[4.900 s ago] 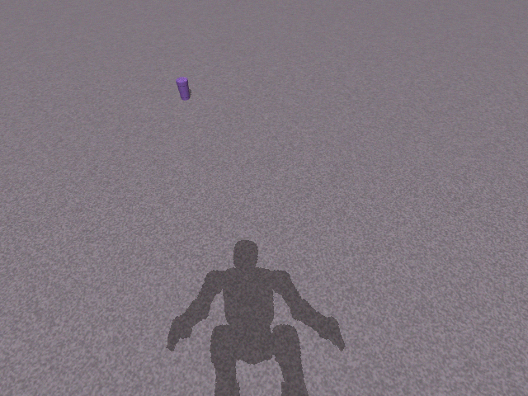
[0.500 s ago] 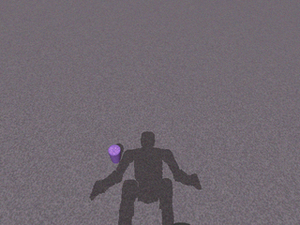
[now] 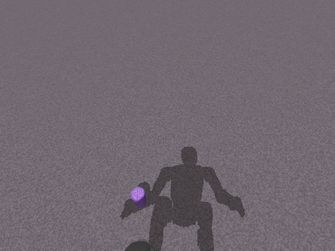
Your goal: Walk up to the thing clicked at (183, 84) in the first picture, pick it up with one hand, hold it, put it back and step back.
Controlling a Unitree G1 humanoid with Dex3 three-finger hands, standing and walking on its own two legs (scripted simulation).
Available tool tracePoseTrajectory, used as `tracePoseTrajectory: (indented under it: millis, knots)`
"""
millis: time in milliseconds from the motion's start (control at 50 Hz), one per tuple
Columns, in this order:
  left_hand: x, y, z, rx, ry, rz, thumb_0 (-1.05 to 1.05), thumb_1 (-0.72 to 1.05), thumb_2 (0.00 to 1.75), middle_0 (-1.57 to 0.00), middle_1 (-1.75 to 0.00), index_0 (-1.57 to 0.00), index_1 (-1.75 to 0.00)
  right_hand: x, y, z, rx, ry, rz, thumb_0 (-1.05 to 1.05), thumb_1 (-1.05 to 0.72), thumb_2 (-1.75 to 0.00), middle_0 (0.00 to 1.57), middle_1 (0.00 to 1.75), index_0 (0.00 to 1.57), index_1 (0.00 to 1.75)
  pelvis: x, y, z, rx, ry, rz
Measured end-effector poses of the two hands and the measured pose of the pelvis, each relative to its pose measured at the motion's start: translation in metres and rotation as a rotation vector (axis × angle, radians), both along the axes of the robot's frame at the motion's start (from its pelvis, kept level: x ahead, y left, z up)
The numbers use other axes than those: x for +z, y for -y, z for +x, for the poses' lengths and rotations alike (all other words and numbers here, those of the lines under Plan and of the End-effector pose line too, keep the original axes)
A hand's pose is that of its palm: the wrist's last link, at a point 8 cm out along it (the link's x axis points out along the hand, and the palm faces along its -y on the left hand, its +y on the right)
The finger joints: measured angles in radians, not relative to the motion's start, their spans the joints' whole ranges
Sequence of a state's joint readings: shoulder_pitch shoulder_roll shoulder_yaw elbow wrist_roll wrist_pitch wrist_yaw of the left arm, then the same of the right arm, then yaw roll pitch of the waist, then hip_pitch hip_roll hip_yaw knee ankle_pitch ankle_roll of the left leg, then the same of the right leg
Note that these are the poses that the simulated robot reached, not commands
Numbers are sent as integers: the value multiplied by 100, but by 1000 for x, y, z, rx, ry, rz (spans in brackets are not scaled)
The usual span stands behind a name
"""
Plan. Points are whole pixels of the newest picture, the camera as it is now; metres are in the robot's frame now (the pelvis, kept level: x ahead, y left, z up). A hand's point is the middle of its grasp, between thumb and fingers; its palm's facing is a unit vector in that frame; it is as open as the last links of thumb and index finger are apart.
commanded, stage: walk up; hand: left
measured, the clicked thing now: (139, 198) +0.51 +0.24 -0.70
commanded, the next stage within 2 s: stand in 1.62 s
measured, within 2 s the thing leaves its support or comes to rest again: neither
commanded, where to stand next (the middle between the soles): +0.18 +0.04 m, yaw +0 degrees
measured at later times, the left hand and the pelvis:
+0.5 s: hand out of the picture +0.16 +0.30 -0.16, palm faces -0.06 -0.92 -0.40, open 7.4 cm; pelvis +0.10 +0.03 -0.02, yaw -1 degrees
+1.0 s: hand (85, 221) +0.23 +0.27 -0.14, palm faces -0.04 -0.95 -0.32, open 7.4 cm; pelvis +0.12 +0.03 +0.01, yaw -1 degrees
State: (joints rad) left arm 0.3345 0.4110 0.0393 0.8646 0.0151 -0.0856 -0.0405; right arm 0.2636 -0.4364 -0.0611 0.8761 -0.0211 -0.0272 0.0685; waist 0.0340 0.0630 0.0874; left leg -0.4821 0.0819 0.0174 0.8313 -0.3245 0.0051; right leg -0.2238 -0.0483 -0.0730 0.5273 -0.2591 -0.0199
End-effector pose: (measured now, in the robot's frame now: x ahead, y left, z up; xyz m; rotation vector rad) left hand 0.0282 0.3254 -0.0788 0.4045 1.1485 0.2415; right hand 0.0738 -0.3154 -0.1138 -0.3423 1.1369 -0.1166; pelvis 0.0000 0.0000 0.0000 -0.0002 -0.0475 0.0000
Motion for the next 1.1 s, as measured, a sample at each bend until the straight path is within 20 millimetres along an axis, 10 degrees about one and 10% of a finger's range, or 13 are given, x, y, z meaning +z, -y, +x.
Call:
tracePoseTrajectory:
  millis: [220, 780, 1100]
  knots:
    - [-47, -37, 57, 18, -77, -45, 1, 90, 90, -21, -30, -20, -30, 12, -37, 76, -13, 72, -78, 1, -91, -89, 20, 30, 20, 30, -16, -37, 62, 0, 6, -10]
    - [-27, 8, 189, -43, 9, -85, 0, 90, 90, -21, -30, -20, -30, -8, -46, 108, -86, -54, 9, 1, -91, -89, 21, 30, 20, 30, 2, -24, 110, -21, -5, 7]
    - [-29, 8, 187, -8, -41, -117, 0, 91, 90, -21, -30, -20, -30, 12, -34, 118, -108, -54, -43, 1, -91, -89, 20, 30, 20, 30, 12, -26, 118, -22, -5, 2]
